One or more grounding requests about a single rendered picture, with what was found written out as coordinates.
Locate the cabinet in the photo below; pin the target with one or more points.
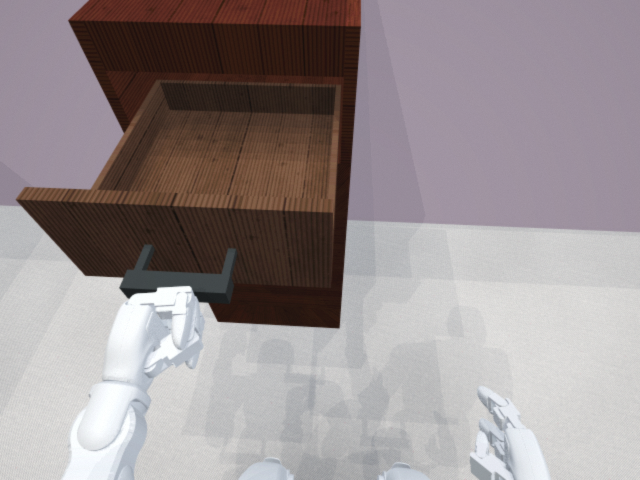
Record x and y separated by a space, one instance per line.
130 44

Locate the robot left forearm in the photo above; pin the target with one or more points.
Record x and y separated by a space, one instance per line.
107 435

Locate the drawer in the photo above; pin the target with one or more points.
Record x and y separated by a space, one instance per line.
205 166

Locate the right robot hand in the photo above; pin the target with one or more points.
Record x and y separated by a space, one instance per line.
517 450

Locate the left robot hand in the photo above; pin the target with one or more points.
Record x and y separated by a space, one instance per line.
137 329

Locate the handle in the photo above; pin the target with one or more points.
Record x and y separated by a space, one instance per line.
208 288

